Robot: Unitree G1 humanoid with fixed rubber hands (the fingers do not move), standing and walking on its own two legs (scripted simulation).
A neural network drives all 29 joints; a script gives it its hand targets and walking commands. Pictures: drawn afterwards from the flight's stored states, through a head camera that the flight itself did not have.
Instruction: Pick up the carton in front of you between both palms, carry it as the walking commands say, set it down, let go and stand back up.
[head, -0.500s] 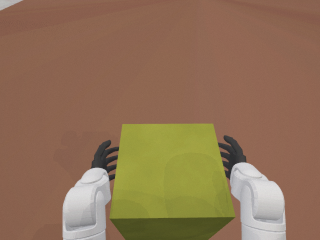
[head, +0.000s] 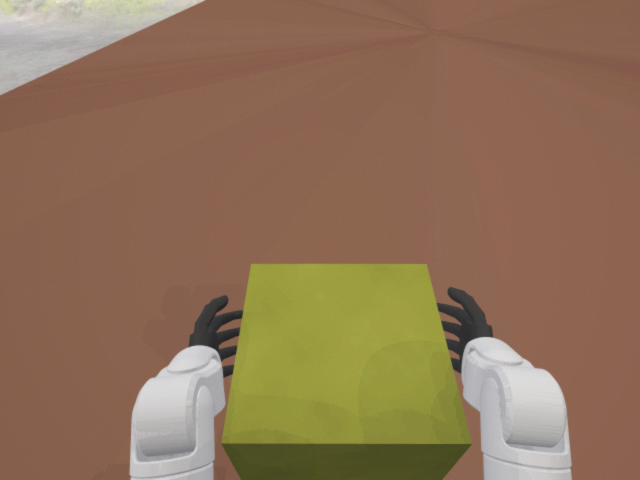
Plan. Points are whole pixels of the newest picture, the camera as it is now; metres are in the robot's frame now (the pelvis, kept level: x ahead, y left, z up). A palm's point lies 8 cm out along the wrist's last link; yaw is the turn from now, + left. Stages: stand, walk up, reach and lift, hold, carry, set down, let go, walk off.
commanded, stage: carry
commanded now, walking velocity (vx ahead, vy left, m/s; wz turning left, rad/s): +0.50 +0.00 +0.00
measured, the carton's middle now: (338, 390) +0.26 +0.00 +0.02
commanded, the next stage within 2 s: none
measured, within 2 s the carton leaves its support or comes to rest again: neither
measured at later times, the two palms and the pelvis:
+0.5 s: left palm (244, 198) +0.59 +0.16 +0.09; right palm (415, 195) +0.58 -0.14 +0.10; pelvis +0.32 +0.02 -0.01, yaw -2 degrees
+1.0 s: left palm (272, 122) +0.91 +0.14 +0.09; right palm (398, 119) +0.90 -0.16 +0.09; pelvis +0.64 +0.00 -0.01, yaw -1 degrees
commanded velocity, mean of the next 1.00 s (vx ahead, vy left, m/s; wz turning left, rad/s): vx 0.35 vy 0.00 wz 0.00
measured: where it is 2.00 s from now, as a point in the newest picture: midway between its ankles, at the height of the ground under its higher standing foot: (336, 386)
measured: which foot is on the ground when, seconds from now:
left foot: up 0.00-0.08, down 0.10-0.60, up 0.62-0.98, down 1.00-1.00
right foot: down 0.00-0.12, up 0.14-0.56, down 0.58-1.00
